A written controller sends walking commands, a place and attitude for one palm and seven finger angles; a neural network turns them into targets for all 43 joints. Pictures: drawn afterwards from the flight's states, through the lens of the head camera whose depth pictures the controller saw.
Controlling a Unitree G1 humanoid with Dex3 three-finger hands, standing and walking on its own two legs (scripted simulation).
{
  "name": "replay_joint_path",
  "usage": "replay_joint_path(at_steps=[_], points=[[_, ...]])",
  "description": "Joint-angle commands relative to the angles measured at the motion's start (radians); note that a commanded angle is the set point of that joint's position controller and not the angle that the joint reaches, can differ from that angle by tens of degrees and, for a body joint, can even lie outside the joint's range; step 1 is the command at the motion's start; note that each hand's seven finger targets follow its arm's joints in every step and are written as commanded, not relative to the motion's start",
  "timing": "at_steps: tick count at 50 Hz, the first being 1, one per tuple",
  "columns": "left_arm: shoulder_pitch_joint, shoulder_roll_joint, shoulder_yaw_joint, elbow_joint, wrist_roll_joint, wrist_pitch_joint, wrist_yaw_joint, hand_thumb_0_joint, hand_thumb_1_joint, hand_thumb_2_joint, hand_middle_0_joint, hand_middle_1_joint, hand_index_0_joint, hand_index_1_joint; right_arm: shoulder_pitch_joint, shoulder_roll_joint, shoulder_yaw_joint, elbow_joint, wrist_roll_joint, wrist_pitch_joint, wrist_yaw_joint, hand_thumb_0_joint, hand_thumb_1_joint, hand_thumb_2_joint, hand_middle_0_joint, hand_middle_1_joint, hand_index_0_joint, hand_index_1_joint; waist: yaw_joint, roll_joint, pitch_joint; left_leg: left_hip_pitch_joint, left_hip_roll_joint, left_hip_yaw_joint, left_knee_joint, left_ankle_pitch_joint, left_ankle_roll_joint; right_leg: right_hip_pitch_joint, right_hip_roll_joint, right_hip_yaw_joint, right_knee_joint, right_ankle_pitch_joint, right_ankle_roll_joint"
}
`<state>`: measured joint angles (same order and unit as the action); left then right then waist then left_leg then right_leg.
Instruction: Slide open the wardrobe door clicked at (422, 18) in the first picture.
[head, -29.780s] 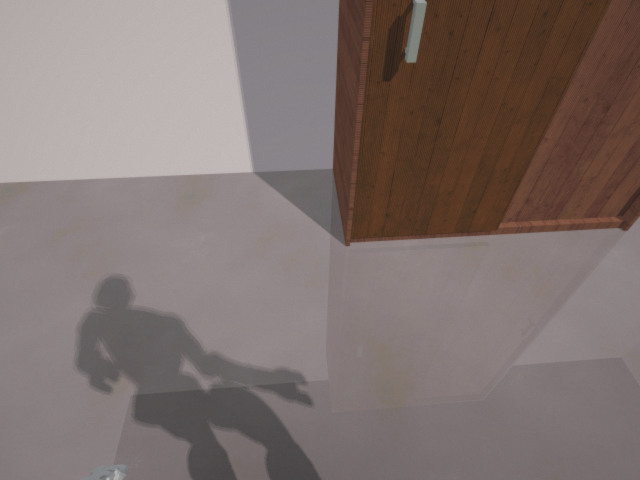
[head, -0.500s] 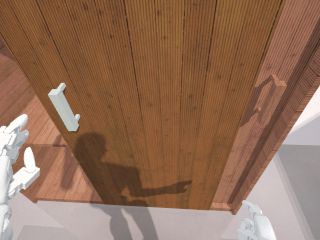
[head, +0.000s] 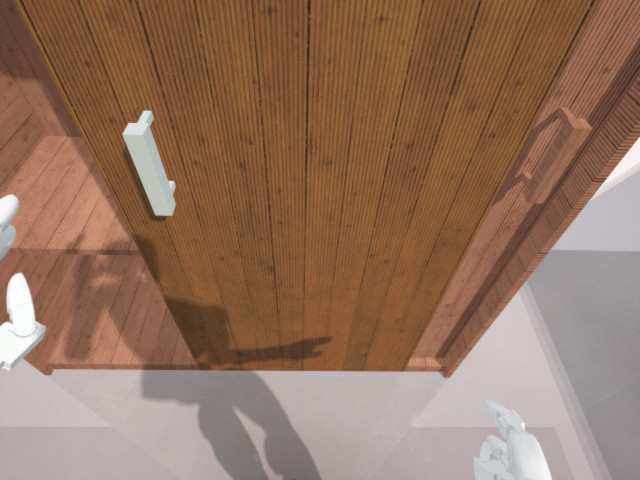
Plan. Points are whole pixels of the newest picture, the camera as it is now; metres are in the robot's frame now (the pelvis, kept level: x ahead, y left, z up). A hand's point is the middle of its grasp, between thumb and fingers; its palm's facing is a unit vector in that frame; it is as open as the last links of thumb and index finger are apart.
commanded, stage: step back with the hand held close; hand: left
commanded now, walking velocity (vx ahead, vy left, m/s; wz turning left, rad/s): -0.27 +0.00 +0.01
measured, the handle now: (156, 164) +0.49 +0.27 +0.11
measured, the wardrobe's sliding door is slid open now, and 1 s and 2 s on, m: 0.47 0.47 0.47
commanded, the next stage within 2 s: stop stepping back and stand still in 0.52 s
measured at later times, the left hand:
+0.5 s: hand out of the picture +0.05 +0.36 +0.18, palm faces +0.49 -0.78 -0.38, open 7.4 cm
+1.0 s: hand out of the picture -0.08 +0.53 +0.19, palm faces +0.48 -0.84 -0.25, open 7.4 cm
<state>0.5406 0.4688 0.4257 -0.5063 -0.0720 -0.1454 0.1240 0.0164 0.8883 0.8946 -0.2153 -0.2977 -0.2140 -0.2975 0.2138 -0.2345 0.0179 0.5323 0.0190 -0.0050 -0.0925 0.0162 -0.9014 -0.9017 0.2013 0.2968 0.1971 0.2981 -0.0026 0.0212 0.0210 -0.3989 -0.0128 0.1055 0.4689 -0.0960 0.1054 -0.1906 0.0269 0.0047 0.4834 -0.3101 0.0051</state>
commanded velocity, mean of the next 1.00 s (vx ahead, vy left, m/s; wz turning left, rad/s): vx -0.13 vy -0.13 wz -0.04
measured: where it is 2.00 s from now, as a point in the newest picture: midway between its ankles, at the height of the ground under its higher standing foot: outside the picture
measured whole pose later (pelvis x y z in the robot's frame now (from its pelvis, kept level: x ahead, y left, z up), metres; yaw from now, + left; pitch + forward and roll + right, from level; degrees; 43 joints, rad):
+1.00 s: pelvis -0.31 +0.26 -0.05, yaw -3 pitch -5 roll -5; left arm 0.21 0.49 0.49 -0.52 -0.06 -0.19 0.13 0.01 0.89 0.90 -0.21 -0.30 -0.21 -0.30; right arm 0.20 -0.21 -0.02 0.66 -0.01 -0.08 -0.02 0.02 -0.90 -0.90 0.20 0.30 0.20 0.30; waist 0.01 -0.03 0.04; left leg -0.55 0.07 -0.05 0.97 -0.37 0.01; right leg -0.44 -0.01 0.00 1.06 -0.53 0.01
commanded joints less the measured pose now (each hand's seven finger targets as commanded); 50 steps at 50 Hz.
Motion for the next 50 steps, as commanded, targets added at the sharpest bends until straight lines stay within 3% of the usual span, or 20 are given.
replay_joint_path(at_steps=[1, 8, 12, 19, 20, 22, 26, 27, 29, 32, 38, 39, 40, 41, 42, 44, 45, 46, 48, 50], points=[[0.009, 0.165, 0.156, -0.205, 0.001, -0.078, 0.030, 0.000, 0.900, 0.900, -0.200, -0.300, -0.200, -0.300, -0.110, -0.142, -0.066, -0.148, -0.012, -0.081, -0.008, 0.000, -0.900, -0.900, 0.200, 0.300, 0.200, 0.300, 0.037, 0.126, -0.135, -0.089, 0.171, -0.273, -0.282, -0.537, -0.052, 0.125, 0.030, 0.002, -0.002, -0.062, -0.032], [-0.130, 0.122, 0.064, -0.224, 0.009, -0.106, 0.050, 0.000, 0.900, 0.900, -0.200, -0.300, -0.200, -0.300, -0.071, -0.119, -0.062, -0.069, -0.018, -0.119, -0.008, 0.000, -0.900, -0.900, 0.200, 0.300, 0.200, 0.300, -0.009, -0.082, -0.104, 0.351, 0.066, -0.185, 0.097, -0.237, -0.095, -0.382, -0.144, 0.169, -0.231, -0.134, -0.113], [-0.232, 0.146, 0.097, -0.248, 0.033, -0.121, 0.056, 0.000, 0.900, 0.900, -0.200, -0.300, -0.200, -0.300, -0.131, -0.158, -0.059, -0.085, -0.022, -0.149, -0.025, 0.000, -0.900, -0.900, 0.200, 0.300, 0.200, 0.300, 0.031, 0.275, -0.102, -0.024, 0.266, -0.466, -0.457, -0.725, -0.101, -0.003, 0.103, -0.012, 0.210, -0.128, -0.011], [-0.038, 0.150, 0.123, -0.242, -0.022, -0.125, 0.029, 0.000, 0.900, 0.900, -0.200, -0.300, -0.200, -0.300, -0.126, -0.086, -0.077, -0.087, -0.031, -0.145, 0.044, 0.000, -0.900, -0.900, 0.200, 0.300, 0.200, 0.300, 0.056, 0.194, -0.231, 0.107, 0.195, -0.109, -0.333, -0.321, -0.209, 0.039, 0.079, -0.106, 0.105, -0.229, -0.069], [-0.038, 0.160, 0.131, -0.238, -0.027, -0.130, 0.031, 0.000, 0.900, 0.900, -0.200, -0.300, -0.200, -0.300, -0.121, -0.086, -0.081, -0.080, -0.027, -0.135, 0.049, 0.000, -0.900, -0.900, 0.200, 0.300, 0.200, 0.300, 0.059, 0.111, -0.214, 0.138, 0.137, -0.023, -0.110, -0.285, -0.240, -0.023, -0.007, -0.066, -0.089, -0.215, -0.105], [-0.100, 0.167, 0.103, -0.268, -0.011, -0.160, 0.031, 0.000, 0.900, 0.900, -0.200, -0.300, -0.200, -0.300, -0.130, -0.079, -0.073, -0.065, -0.010, -0.127, 0.057, 0.000, -0.900, -0.900, 0.200, 0.300, 0.200, 0.300, 0.056, -0.356, -0.049, 0.154, 0.019, -0.196, 0.777, -0.405, -0.196, -0.484, -0.475, 0.497, -0.397, -0.174, -0.285], [-0.367, 0.129, 0.020, -0.204, 0.031, -0.116, 0.006, 0.000, 0.900, 0.900, -0.200, -0.300, -0.200, -0.300, -0.162, -0.099, -0.056, -0.047, -0.007, -0.110, 0.025, 0.000, -0.900, -0.900, 0.200, 0.300, 0.200, 0.300, -0.022, -0.159, 0.104, 0.108, 0.076, -0.172, 0.263, -0.320, -0.132, -0.367, -0.239, 0.171, -0.082, 0.198, -0.106], [-0.377, 0.172, 0.061, -0.207, 0.030, -0.111, 0.010, 0.000, 0.900, 0.900, -0.200, -0.300, -0.200, -0.300, -0.146, -0.111, -0.052, -0.026, -0.012, -0.118, 0.006, 0.000, -0.900, -0.900, 0.200, 0.300, 0.200, 0.300, -0.020, -0.008, 0.070, 0.148, 0.057, -0.144, -0.020, -0.187, -0.134, -0.305, -0.166, 0.102, 0.080, 0.243, -0.065], [-0.446, 0.202, 0.096, -0.361, 0.023, -0.149, 0.019, 0.000, 0.900, 0.900, -0.200, -0.300, -0.200, -0.300, -0.166, -0.109, -0.058, -0.061, -0.030, -0.167, 0.003, 0.000, -0.900, -0.900, 0.200, 0.300, 0.200, 0.300, 0.031, 0.491, -0.110, 0.140, 0.365, -0.493, -0.245, 0.045, -0.009, -0.271, 0.054, 0.039, 0.513, -0.326, -0.003], [-0.256, 0.187, 0.133, -0.393, 0.005, -0.152, 0.001, 0.000, 0.900, 0.900, -0.200, -0.300, -0.200, -0.300, -0.113, -0.128, -0.090, -0.048, -0.041, -0.205, 0.041, 0.000, -0.900, -0.900, 0.200, 0.300, 0.200, 0.300, 0.016, 0.182, -0.194, 0.020, 0.349, -0.515, -0.380, -0.606, -0.114, -0.175, 0.112, 0.077, 0.786, -0.232, -0.012], [-0.013, 0.135, 0.120, -0.405, -0.016, -0.046, 0.012, 0.000, 0.900, 0.900, -0.200, -0.300, -0.200, -0.300, -0.112, -0.056, -0.118, -0.073, -0.043, -0.161, 0.089, 0.000, -0.900, -0.900, 0.200, 0.300, 0.200, 0.300, 0.078, 0.419, -0.201, 0.032, 0.067, -0.013, -0.506, -0.398, -0.518, 0.169, 0.222, -0.272, 0.355, -0.311, -0.038], [0.051, 0.163, 0.145, -0.350, -0.007, -0.047, 0.018, 0.000, 0.900, 0.900, -0.200, -0.300, -0.200, -0.300, -0.074, -0.051, -0.136, -0.058, -0.030, -0.152, 0.089, 0.000, -0.900, -0.900, 0.200, 0.300, 0.200, 0.300, 0.120, 0.276, -0.197, -0.052, -0.073, 0.172, -0.113, -0.280, -0.560, 0.287, 0.140, -0.261, 0.072, -0.406, -0.138], [0.093, 0.177, 0.132, -0.314, 0.001, -0.053, 0.021, 0.000, 0.900, 0.900, -0.200, -0.300, -0.200, -0.300, -0.008, -0.056, -0.154, -0.028, 0.024, -0.152, 0.099, 0.000, -0.900, -0.900, 0.200, 0.300, 0.200, 0.300, 0.122, -0.401, -0.164, 0.054, -0.112, 0.028, 0.884, -0.434, -0.292, -0.099, -0.215, 0.057, -0.169, -0.258, -0.275], [0.005, 0.079, 0.091, -0.317, -0.016, -0.055, 0.015, 0.000, 0.900, 0.900, -0.200, -0.300, -0.200, -0.300, -0.009, -0.057, -0.139, -0.008, 0.034, -0.149, 0.077, 0.000, -0.900, -0.900, 0.200, 0.300, 0.200, 0.300, 0.006, -0.458, -0.102, -0.107, -0.017, -0.323, 1.263, -0.625, 0.177, -0.341, -0.312, 0.137, -0.094, 0.034, -0.297], [-0.164, 0.288, 0.243, -0.479, -0.059, -0.074, 0.018, 0.000, 0.900, 0.900, -0.200, -0.300, -0.200, -0.300, -0.055, -0.028, -0.072, -0.066, -0.015, -0.139, 0.071, 0.000, -0.900, -0.900, 0.200, 0.300, 0.200, 0.300, -0.021, -0.192, -0.105, -0.264, 0.103, -0.401, 1.271, -0.565, 0.093, -0.237, -0.428, 0.251, -0.063, 0.016, -0.298], [-0.336, 0.273, 0.222, -0.121, -0.009, -0.129, 0.045, 0.000, 0.900, 0.900, -0.200, -0.300, -0.200, -0.300, -0.039, -0.024, -0.003, -0.059, -0.089, -0.114, 0.088, 0.000, -0.900, -0.900, 0.200, 0.300, 0.200, 0.300, -0.068, -0.015, 0.016, -0.177, 0.152, -0.183, 0.670, -0.412, -0.119, -0.281, -0.335, 0.108, -0.028, -0.182, 0.102], [-0.418, 0.085, 0.064, 0.009, 0.005, -0.073, 0.027, 0.000, 0.900, 0.900, -0.200, -0.300, -0.200, -0.300, -0.038, -0.065, -0.065, -0.001, -0.039, -0.097, 0.078, 0.000, -0.900, -0.900, 0.200, 0.300, 0.200, 0.300, -0.064, -0.056, 0.008, -0.002, 0.070, -0.072, 0.419, -0.372, -0.108, -0.340, -0.191, -0.075, 0.059, -0.314, -0.068], [-0.519, 0.104, 0.015, -0.099, 0.009, -0.059, 0.016, 0.000, 0.900, 0.900, -0.200, -0.300, -0.200, -0.300, -0.094, -0.115, -0.102, -0.050, 0.003, -0.108, 0.059, 0.000, -0.900, -0.900, 0.200, 0.300, 0.200, 0.300, -0.072, -0.043, 0.040, 0.184, 0.065, -0.107, 0.280, -0.403, -0.103, -0.504, -0.113, -0.059, 0.214, -0.419, -0.066], [-0.483, 0.186, 0.090, -0.212, 0.019, -0.080, 0.015, 0.000, 0.900, 0.900, -0.200, -0.300, -0.200, -0.300, -0.109, -0.159, -0.099, -0.053, -0.019, -0.129, 0.043, 0.000, -0.900, -0.900, 0.200, 0.300, 0.200, 0.300, -0.026, 0.410, 0.085, -0.035, 0.386, -0.775, -0.317, -0.817, 0.002, -0.522, 0.078, -0.050, 0.811, -0.339, 0.012], [-0.410, 0.235, 0.169, -0.322, 0.006, -0.092, -0.032, 0.000, 0.900, 0.900, -0.200, -0.300, -0.200, -0.300, -0.152, -0.132, -0.120, -0.061, -0.043, -0.133, 0.089, 0.000, -0.900, -0.900, 0.200, 0.300, 0.200, 0.300, 0.017, 0.328, 0.012, -0.331, 0.362, -0.716, -0.494, -1.013, -0.109, -0.233, 0.108, -0.020, 1.033, -0.160, 0.029]])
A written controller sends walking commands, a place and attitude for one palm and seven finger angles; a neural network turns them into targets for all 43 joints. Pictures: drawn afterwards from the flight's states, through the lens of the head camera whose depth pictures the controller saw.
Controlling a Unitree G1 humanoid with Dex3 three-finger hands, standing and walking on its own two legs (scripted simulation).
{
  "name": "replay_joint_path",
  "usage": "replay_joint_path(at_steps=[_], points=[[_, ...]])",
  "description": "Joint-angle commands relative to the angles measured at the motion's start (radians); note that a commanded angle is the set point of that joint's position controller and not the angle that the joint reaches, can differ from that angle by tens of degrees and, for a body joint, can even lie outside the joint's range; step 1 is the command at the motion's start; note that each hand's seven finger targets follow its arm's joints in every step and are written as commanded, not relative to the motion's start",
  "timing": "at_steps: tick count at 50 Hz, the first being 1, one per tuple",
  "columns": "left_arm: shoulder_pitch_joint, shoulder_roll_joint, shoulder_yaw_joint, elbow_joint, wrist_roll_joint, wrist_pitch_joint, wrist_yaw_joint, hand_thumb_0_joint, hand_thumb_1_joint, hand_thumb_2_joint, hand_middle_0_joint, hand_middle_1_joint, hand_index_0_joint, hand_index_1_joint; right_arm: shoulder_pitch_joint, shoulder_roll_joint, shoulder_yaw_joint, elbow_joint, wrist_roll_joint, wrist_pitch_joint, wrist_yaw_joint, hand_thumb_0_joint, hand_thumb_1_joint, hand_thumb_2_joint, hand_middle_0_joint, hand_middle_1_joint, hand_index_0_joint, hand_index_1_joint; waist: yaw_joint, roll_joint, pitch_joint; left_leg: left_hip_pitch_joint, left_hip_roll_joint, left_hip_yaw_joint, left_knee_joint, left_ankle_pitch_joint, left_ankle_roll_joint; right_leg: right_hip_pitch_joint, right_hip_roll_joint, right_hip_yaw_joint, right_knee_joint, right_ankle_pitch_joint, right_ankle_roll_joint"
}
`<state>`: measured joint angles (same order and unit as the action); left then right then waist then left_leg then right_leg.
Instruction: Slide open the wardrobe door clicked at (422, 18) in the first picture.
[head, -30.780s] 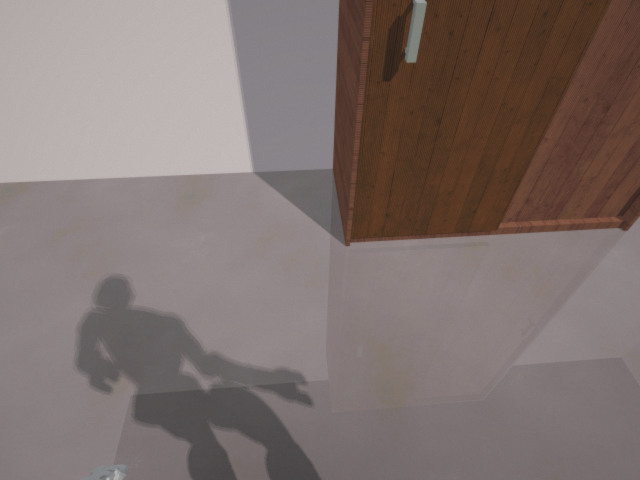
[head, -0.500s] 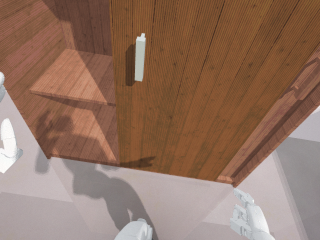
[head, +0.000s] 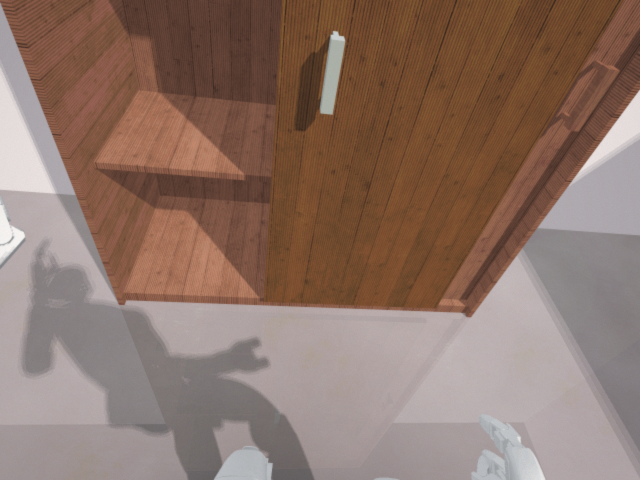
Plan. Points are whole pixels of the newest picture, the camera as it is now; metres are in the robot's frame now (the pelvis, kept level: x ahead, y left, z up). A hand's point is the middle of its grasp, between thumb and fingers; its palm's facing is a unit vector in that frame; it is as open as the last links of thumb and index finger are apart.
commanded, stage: stop stepping back and stand still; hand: left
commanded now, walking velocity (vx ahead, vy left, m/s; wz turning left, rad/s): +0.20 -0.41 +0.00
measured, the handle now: (330, 72) +0.80 +0.05 +0.17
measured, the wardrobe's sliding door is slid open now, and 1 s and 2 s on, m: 0.47 0.47 0.47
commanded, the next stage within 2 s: let the arm hang, fingers relaxed in 1.50 s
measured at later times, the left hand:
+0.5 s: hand out of the picture +0.04 +0.37 +0.23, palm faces +0.51 -0.80 -0.33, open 7.4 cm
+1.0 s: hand out of the picture +0.05 +0.36 +0.23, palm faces +0.49 -0.76 -0.43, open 7.4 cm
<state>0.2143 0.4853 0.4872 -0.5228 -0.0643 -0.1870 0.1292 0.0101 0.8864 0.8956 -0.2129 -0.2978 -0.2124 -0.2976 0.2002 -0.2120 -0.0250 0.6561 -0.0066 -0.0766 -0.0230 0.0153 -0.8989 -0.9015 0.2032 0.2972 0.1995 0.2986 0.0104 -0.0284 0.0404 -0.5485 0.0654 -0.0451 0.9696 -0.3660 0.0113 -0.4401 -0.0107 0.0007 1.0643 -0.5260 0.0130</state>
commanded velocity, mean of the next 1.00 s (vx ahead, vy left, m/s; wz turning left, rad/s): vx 0.18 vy -0.11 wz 0.00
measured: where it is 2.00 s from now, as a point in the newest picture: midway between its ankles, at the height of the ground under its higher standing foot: outside the picture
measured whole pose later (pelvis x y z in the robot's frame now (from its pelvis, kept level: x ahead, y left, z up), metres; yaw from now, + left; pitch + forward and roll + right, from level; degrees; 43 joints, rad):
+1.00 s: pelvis -0.14 +0.09 +0.04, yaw +3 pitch -3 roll +0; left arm 0.49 0.41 0.42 -0.54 -0.03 -0.21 0.16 0.02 0.88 0.89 -0.22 -0.30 -0.21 -0.30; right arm 0.21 -0.23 -0.03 0.66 0.01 -0.09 -0.07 0.02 -0.90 -0.90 0.20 0.30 0.20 0.30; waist 0.01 -0.01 0.05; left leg -0.35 0.05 0.09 0.68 -0.27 0.02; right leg -0.25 -0.05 -0.05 0.72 -0.43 0.03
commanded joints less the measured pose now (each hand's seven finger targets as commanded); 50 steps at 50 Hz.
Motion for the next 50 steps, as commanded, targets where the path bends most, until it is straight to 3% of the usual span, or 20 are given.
replay_joint_path(at_steps=[1, 6, 7, 8, 10, 11, 16, 19, 20, 21, 22, 23, 29, 35, 36, 38, 41, 45, 48, 50], points=[[-0.127, 0.271, 0.149, -0.457, -0.008, -0.050, -0.047, 0.000, 0.900, 0.900, -0.200, -0.300, -0.200, -0.300, -0.173, -0.147, -0.086, -0.200, -0.023, -0.065, 0.040, 0.000, -0.900, -0.900, 0.200, 0.300, 0.200, 0.300, 0.016, 0.401, -0.028, -0.225, 0.262, -0.512, -1.003, -0.696, -0.058, 0.080, 0.133, -0.008, 0.440, 0.072, 0.020], [0.292, 0.160, 0.096, -0.421, -0.025, -0.024, -0.014, 0.000, 0.900, 0.900, -0.200, -0.300, -0.200, -0.300, -0.164, -0.081, -0.065, -0.213, -0.011, -0.025, 0.039, 0.000, -0.900, -0.900, 0.200, 0.300, 0.200, 0.300, 0.064, 0.424, -0.207, -0.211, 0.166, -0.021, -0.748, -0.373, -0.101, 0.629, 0.177, -0.134, -0.252, -0.131, -0.102], [0.344, 0.169, 0.115, -0.366, -0.017, -0.003, -0.006, 0.000, 0.900, 0.900, -0.200, -0.300, -0.200, -0.300, -0.153, -0.062, -0.054, -0.205, -0.011, -0.008, 0.031, 0.000, -0.900, -0.900, 0.200, 0.300, 0.200, 0.300, 0.076, 0.258, -0.233, -0.271, 0.084, 0.077, -0.485, -0.317, -0.120, 0.700, 0.143, -0.082, -0.449, -0.187, -0.152], [0.283, 0.168, 0.107, -0.344, -0.006, 0.009, -0.009, 0.000, 0.900, 0.900, -0.200, -0.300, -0.200, -0.300, -0.132, -0.034, -0.052, -0.170, 0.010, -0.002, 0.020, 0.000, -0.900, -0.900, 0.200, 0.300, 0.200, 0.300, 0.056, -0.128, -0.159, -0.166, -0.098, 0.275, 0.102, -0.155, -0.128, 0.409, -0.071, 0.159, -0.795, -0.123, -0.226], [0.020, 0.357, 0.260, -0.433, -0.027, -0.035, 0.023, 0.000, 0.900, 0.900, -0.200, -0.300, -0.200, -0.300, -0.124, -0.045, -0.028, -0.171, 0.026, -0.015, -0.026, 0.000, -0.900, -0.900, 0.200, 0.300, 0.200, 0.300, -0.030, -0.118, 0.005, -0.259, -0.032, -0.029, 0.728, -0.090, -0.037, -0.030, -0.356, 0.442, -0.919, -0.093, -0.355], [0.044, 0.267, 0.215, -0.245, -0.022, -0.028, 0.037, 0.000, 0.900, 0.900, -0.200, -0.300, -0.200, -0.300, -0.100, -0.031, 0.010, -0.153, -0.002, -0.007, -0.036, 0.000, -0.900, -0.900, 0.200, 0.300, 0.200, 0.300, -0.043, -0.044, -0.025, -0.222, 0.028, -0.064, 0.662, -0.037, -0.028, 0.004, -0.343, 0.382, -0.918, -0.155, -0.205], [0.090, 0.048, -0.034, 0.002, 0.002, -0.017, 0.029, 0.000, 0.900, 0.900, -0.200, -0.300, -0.200, -0.300, -0.110, -0.093, -0.014, -0.154, 0.006, -0.018, -0.078, 0.000, -0.900, -0.900, 0.200, 0.300, 0.200, 0.300, -0.001, -0.029, 0.041, -0.053, 0.061, 0.069, 0.015, -0.158, 0.006, 0.153, -0.256, 0.273, -0.846, -0.176, -0.222], [0.038, 0.051, -0.080, -0.119, 0.014, -0.022, 0.047, 0.000, 0.900, 0.900, -0.200, -0.300, -0.200, -0.300, -0.053, -0.099, -0.004, -0.164, -0.016, -0.049, -0.088, 0.000, -0.900, -0.900, 0.200, 0.300, 0.200, 0.300, -0.024, -0.106, -0.080, 0.343, -0.026, 0.243, -0.441, -0.038, 0.005, 0.152, -0.131, 0.017, -0.665, -0.081, -0.151], [0.020, 0.066, -0.075, -0.172, 0.011, -0.026, 0.044, 0.000, 0.900, 0.900, -0.200, -0.300, -0.200, -0.300, -0.028, -0.123, -0.020, -0.174, -0.014, -0.060, -0.092, 0.000, -0.900, -0.900, 0.200, 0.300, 0.200, 0.300, -0.042, -0.003, -0.083, 0.500, 0.035, 0.175, -0.544, -0.025, 0.020, 0.032, -0.074, -0.040, -0.449, -0.023, -0.106], [0.019, 0.086, -0.056, -0.264, 0.001, -0.041, 0.044, 0.000, 0.900, 0.900, -0.200, -0.300, -0.200, -0.300, -0.038, -0.169, -0.037, -0.214, -0.003, -0.068, -0.090, 0.000, -0.900, -0.900, 0.200, 0.300, 0.200, 0.300, -0.042, 0.312, -0.056, 0.646, 0.280, -0.219, -0.688, -0.035, 0.081, -0.227, 0.014, -0.116, -0.161, -0.022, -0.031], [-0.017, 0.156, -0.008, -0.306, 0.026, -0.071, 0.041, 0.000, 0.900, 0.900, -0.200, -0.300, -0.200, -0.300, -0.053, -0.144, -0.031, -0.203, -0.009, -0.065, -0.076, 0.000, -0.900, -0.900, 0.200, 0.300, 0.200, 0.300, -0.028, 0.322, -0.007, 0.558, 0.424, -0.466, -0.794, -0.055, 0.143, -0.289, 0.040, -0.036, 0.026, -0.012, -0.008], [-0.002, 0.196, 0.054, -0.302, 0.025, -0.100, 0.027, 0.000, 0.900, 0.900, -0.200, -0.300, -0.200, -0.300, -0.086, -0.157, -0.048, -0.200, 0.002, -0.061, -0.060, 0.000, -0.900, -0.900, 0.200, 0.300, 0.200, 0.300, -0.020, 0.200, 0.007, 0.420, 0.444, -0.429, -0.852, -0.223, 0.179, -0.265, 0.008, 0.018, 0.132, 0.087, 0.003], [0.234, 0.130, 0.085, -0.309, 0.039, -0.092, 0.023, 0.000, 0.900, 0.900, -0.200, -0.300, -0.200, -0.300, -0.078, -0.112, -0.052, -0.192, -0.004, -0.060, -0.012, 0.000, -0.900, -0.900, 0.200, 0.300, 0.200, 0.300, 0.007, 0.366, -0.037, 0.134, 0.269, -0.004, -0.802, -0.283, 0.094, 0.066, -0.035, -0.088, -0.155, 0.232, -0.013], [0.286, 0.101, 0.059, -0.084, 0.026, -0.035, 0.041, 0.000, 0.900, 0.900, -0.200, -0.300, -0.200, -0.300, -0.054, -0.107, -0.034, -0.199, 0.008, -0.022, -0.044, 0.000, -0.900, -0.900, 0.200, 0.300, 0.200, 0.300, -0.001, 0.191, -0.076, 0.080, 0.185, 0.097, -0.560, -0.304, 0.061, 0.379, 0.067, -0.201, -0.555, 0.100, -0.023], [0.299, 0.090, 0.044, -0.071, 0.029, -0.023, 0.043, 0.000, 0.900, 0.900, -0.200, -0.300, -0.200, -0.300, -0.051, -0.100, -0.029, -0.195, 0.011, -0.024, -0.042, 0.000, -0.900, -0.900, 0.200, 0.300, 0.200, 0.300, -0.003, 0.105, -0.084, 0.062, 0.131, 0.140, -0.399, -0.252, 0.050, 0.397, 0.021, -0.125, -0.631, 0.084, -0.052], [0.248, 0.182, 0.090, -0.120, 0.026, -0.027, 0.060, 0.000, 0.900, 0.900, -0.200, -0.300, -0.200, -0.300, -0.072, -0.085, -0.019, -0.201, 0.015, -0.036, -0.041, 0.000, -0.900, -0.900, 0.200, 0.300, 0.200, 0.300, 0.001, -0.224, -0.080, -0.172, -0.015, 0.134, 0.072, -0.141, 0.005, 0.448, -0.318, 0.459, -0.787, 0.285, -0.226], [0.172, 0.134, 0.050, -0.190, 0.024, -0.045, 0.062, 0.000, 0.900, 0.900, -0.200, -0.300, -0.200, -0.300, -0.079, -0.116, -0.031, -0.159, 0.023, -0.062, -0.029, 0.000, -0.900, -0.900, 0.200, 0.300, 0.200, 0.300, -0.012, -0.203, -0.092, -0.072, 0.037, 0.033, 0.069, -0.128, -0.007, 0.340, -0.334, 0.360, -0.715, 0.385, -0.231], [0.161, 0.145, 0.070, -0.242, 0.027, -0.082, 0.073, 0.000, 0.900, 0.900, -0.200, -0.300, -0.200, -0.300, -0.110, -0.087, -0.012, -0.143, 0.006, -0.059, -0.056, 0.000, -0.900, -0.900, 0.200, 0.300, 0.200, 0.300, -0.026, -0.074, -0.073, 0.332, -0.032, 0.163, -0.379, 0.121, 0.000, 0.114, -0.186, 0.037, -0.645, 0.191, -0.104], [0.157, 0.150, 0.098, -0.296, 0.036, -0.113, 0.067, 0.000, 0.900, 0.900, -0.200, -0.300, -0.200, -0.300, -0.105, -0.142, -0.038, -0.178, 0.008, -0.077, -0.057, 0.000, -0.900, -0.900, 0.200, 0.300, 0.200, 0.300, 0.003, 0.339, -0.059, 0.363, 0.216, -0.242, -0.670, 0.074, 0.101, 0.018, 0.004, -0.063, -0.325, 0.046, 0.011], [0.212, 0.144, 0.111, -0.172, 0.036, -0.109, 0.056, 0.000, 0.900, 0.900, -0.200, -0.300, -0.200, -0.300, -0.088, -0.106, -0.026, -0.156, 0.002, -0.090, -0.050, 0.000, -0.900, -0.900, 0.200, 0.300, 0.200, 0.300, -0.014, 0.360, -0.017, 0.172, 0.248, -0.268, -0.785, -0.119, 0.139, 0.132, -0.006, -0.023, -0.219, 0.034, 0.012]])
